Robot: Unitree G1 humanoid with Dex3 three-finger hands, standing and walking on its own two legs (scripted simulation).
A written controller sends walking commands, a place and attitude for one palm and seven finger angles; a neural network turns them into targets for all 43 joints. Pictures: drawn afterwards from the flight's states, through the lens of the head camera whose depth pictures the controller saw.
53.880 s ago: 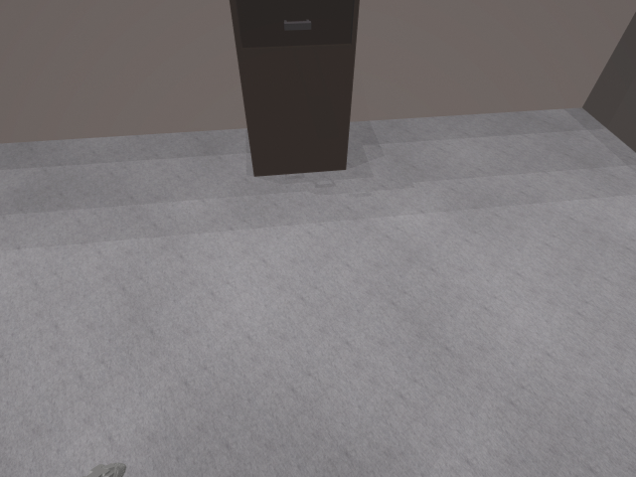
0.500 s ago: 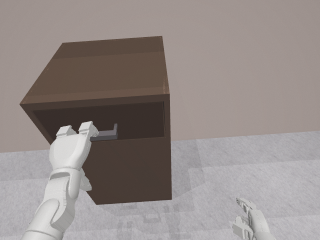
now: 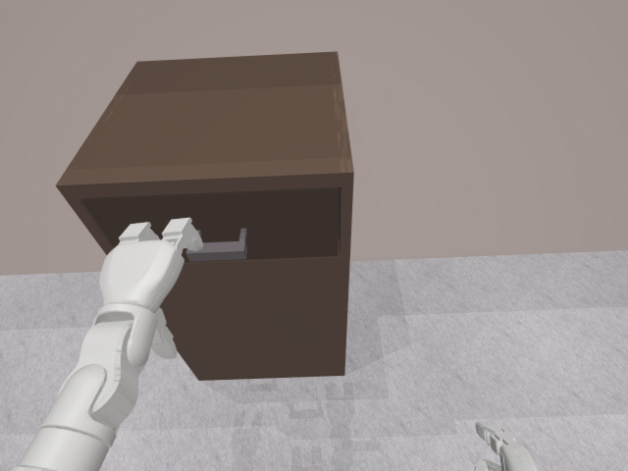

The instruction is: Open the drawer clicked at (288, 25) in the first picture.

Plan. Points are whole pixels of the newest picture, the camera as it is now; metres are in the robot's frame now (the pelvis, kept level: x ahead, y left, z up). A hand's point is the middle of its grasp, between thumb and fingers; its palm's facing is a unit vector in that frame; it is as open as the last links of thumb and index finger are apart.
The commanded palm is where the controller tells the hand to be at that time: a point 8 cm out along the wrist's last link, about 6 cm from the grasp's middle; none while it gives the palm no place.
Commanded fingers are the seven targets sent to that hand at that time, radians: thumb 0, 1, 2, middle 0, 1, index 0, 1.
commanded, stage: raise the hand with hooked fingers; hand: left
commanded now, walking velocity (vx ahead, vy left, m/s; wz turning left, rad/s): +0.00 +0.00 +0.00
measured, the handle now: (219, 242) +0.47 +0.24 -0.04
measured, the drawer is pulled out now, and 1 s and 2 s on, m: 0.00 0.00 0.00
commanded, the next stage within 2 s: move the hooked fingers above the handle in 0.06 s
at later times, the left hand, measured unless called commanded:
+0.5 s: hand (173, 282) +0.32 +0.24 +0.06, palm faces +0.03 -0.07 -1.00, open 13.8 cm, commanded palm +0.31 +0.24 +0.12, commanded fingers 0.00 -0.50 0.30 -0.30 -1.20 -0.30 -1.20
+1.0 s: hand (183, 261) +0.37 +0.25 +0.04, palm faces +0.01 -0.06 -1.00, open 13.8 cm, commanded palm +0.35 +0.25 +0.10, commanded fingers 0.00 -0.50 0.30 -0.30 -1.20 -0.30 -1.20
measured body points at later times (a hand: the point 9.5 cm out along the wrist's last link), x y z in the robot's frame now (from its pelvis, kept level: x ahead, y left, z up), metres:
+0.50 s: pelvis +0.01 -0.03 +0.00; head +0.02 -0.06 +0.45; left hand +0.31 +0.24 +0.12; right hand +0.20 -0.26 -0.11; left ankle +0.01 +0.07 -0.73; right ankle -0.02 -0.12 -0.73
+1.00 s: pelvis +0.02 -0.02 -0.01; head +0.05 -0.04 +0.44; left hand +0.37 +0.25 +0.09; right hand +0.15 -0.28 -0.13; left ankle +0.01 +0.07 -0.73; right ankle -0.02 -0.12 -0.73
